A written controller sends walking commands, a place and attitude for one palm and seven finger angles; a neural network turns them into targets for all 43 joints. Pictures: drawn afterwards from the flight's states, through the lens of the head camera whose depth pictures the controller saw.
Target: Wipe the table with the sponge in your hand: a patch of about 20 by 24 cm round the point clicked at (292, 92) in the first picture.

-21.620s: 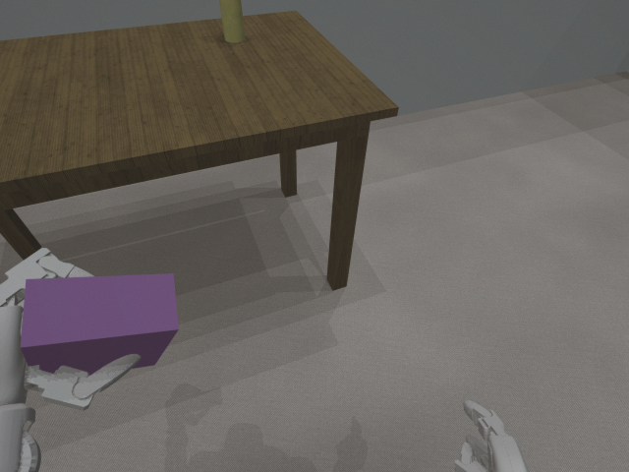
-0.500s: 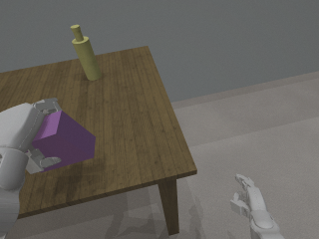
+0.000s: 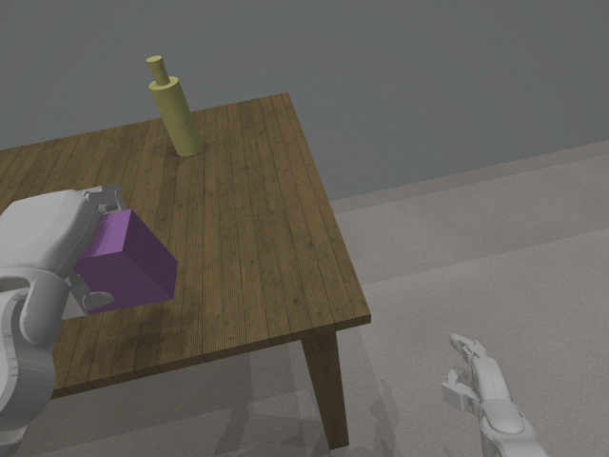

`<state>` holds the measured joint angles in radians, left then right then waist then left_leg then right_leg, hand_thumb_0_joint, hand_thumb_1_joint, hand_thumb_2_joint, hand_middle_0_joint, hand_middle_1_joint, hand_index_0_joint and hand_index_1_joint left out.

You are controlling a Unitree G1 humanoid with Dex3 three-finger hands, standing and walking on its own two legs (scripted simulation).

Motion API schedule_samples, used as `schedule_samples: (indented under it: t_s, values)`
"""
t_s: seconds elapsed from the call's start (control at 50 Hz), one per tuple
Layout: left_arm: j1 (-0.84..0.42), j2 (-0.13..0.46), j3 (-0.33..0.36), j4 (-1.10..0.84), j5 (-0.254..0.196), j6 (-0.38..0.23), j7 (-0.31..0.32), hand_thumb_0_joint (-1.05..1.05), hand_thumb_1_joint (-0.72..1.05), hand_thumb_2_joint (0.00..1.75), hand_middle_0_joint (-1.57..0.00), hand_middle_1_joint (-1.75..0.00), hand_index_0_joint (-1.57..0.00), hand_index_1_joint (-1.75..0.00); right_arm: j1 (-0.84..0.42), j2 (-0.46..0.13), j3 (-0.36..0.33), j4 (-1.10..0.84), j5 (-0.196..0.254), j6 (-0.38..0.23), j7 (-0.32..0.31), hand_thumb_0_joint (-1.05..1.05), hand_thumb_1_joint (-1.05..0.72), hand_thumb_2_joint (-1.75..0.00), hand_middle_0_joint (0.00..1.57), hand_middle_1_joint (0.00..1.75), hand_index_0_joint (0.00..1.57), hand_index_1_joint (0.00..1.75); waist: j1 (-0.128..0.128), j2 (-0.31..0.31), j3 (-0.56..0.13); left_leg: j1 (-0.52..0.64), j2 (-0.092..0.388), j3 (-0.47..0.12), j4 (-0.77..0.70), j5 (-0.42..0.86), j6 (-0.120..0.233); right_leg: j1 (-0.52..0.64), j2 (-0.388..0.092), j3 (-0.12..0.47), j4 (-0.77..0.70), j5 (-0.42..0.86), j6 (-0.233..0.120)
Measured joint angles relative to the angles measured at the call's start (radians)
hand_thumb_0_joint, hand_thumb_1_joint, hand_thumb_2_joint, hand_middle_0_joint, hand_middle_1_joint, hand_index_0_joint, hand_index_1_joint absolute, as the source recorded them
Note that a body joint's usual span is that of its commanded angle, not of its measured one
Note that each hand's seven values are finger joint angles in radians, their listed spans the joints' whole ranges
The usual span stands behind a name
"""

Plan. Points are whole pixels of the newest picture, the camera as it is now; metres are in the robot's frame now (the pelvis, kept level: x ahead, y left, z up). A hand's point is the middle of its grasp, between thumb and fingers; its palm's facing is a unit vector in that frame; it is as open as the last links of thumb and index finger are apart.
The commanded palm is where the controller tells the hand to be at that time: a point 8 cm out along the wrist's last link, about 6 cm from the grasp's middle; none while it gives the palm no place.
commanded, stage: turn the palm down, sponge in hand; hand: left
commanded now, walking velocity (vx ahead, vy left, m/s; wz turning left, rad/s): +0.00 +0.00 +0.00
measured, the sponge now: (105, 275) +0.24 +0.28 +0.16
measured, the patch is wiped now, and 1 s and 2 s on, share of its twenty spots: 0.00 0.00 0.00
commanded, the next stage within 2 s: move the sponge above the wiping area in 0.28 s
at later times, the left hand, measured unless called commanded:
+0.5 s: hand (105, 247) +0.25 +0.27 +0.20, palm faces +0.19 -0.04 -0.98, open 9.7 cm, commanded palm +0.20 +0.27 +0.26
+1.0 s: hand (118, 256) +0.26 +0.27 +0.18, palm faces +0.15 -0.07 -0.99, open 9.7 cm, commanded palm +0.21 +0.26 +0.25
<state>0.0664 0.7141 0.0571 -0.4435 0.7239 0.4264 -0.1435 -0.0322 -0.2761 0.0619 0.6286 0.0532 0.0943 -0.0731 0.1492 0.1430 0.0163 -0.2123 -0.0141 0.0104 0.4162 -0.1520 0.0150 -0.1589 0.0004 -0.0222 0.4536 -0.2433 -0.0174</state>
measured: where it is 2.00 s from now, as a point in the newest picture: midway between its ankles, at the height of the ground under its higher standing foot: outside the picture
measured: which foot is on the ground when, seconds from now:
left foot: down 0.00-1.00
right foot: down 0.00-1.00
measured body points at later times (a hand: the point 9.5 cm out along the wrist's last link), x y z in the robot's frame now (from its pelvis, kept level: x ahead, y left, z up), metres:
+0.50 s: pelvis +0.01 -0.01 +0.00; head +0.00 -0.07 +0.44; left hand +0.24 +0.27 +0.25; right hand +0.27 -0.21 -0.08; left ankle +0.05 +0.11 -0.74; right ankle +0.00 -0.11 -0.74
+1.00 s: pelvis +0.01 +0.00 +0.00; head +0.00 -0.06 +0.45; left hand +0.24 +0.27 +0.23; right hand +0.28 -0.19 -0.08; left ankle +0.05 +0.11 -0.74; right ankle +0.00 -0.11 -0.74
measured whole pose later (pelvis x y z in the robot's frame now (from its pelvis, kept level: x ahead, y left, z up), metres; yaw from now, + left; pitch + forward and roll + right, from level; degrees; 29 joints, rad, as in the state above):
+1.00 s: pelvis +0.01 +0.00 +0.00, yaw -1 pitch -3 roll +1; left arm 0.09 0.64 0.01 -0.43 0.76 0.44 -0.13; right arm -0.01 -0.27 0.05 0.62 0.05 0.10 -0.05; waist 0.13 0.13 0.00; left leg -0.19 -0.02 0.02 0.41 -0.17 0.02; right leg -0.14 0.00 -0.01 0.45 -0.26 -0.02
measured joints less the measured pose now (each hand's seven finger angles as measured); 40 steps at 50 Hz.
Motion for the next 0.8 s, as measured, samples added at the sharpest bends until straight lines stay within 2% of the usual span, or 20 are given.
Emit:
schedule_samples:
  t_s: [0.18,0.28,0.5,0.66,0.8]
  values:
    - [0.006,-0.025,0.011,0.02,-0.004,0.016,0.0,0.0,-0.47,1.03,-0.78,-1.36,-0.78,-1.36,0.015,-0.009,-0.009,-0.003,0.003,-0.008,-0.002,0.02,-0.9,-0.9,0.2,0.3,0.2,0.3,-0.01,0.0,-0.008,0.005,0.008,-0.001,0.005,-0.008,-0.009,0.002,0.009,0.0,0.009,-0.009,-0.009]
    - [0.01,-0.023,-0.012,0.019,0.001,0.005,-0.001,0.0,-0.47,1.03,-0.78,-1.36,-0.78,-1.36,0.019,-0.015,-0.016,-0.006,0.001,-0.012,-0.004,0.02,-0.9,-0.9,0.2,0.3,0.2,0.3,-0.013,-0.004,-0.005,0.01,0.011,0.0,0.007,-0.012,-0.012,0.005,0.011,0.002,0.015,-0.015,-0.012]
    - [0.014,-0.022,0.013,0.026,-0.007,0.011,0.017,0.0,-0.47,1.03,-0.78,-1.36,-0.78,-1.36,0.023,-0.014,-0.02,-0.008,0.006,-0.006,0.003,0.02,-0.9,-0.9,0.2,0.3,0.2,0.3,-0.018,-0.005,-0.013,0.016,0.014,0.006,0.007,-0.02,-0.015,0.008,0.014,0.009,0.015,-0.021,-0.014]
    - [0.038,-0.031,-0.005,0.034,0.007,0.021,0.002,0.0,-0.47,1.03,-0.78,-1.36,-0.78,-1.36,0.028,-0.013,-0.018,-0.012,0.005,-0.004,0.003,0.02,-0.9,-0.9,0.2,0.3,0.2,0.3,-0.02,-0.006,-0.011,0.013,0.01,0.008,0.011,-0.026,-0.011,0.005,0.011,0.01,0.018,-0.026,-0.011]
    - [0.005,-0.036,-0.031,0.075,0.026,0.012,0.006,0.0,-0.47,1.03,-0.78,-1.36,-0.78,-1.36,0.026,-0.008,-0.016,-0.001,0.004,-0.004,0.001,0.02,-0.9,-0.9,0.2,0.3,0.2,0.3,-0.013,-0.011,-0.004,0.018,0.005,0.004,0.008,-0.025,-0.007,0.014,0.006,0.006,0.012,-0.025,-0.008]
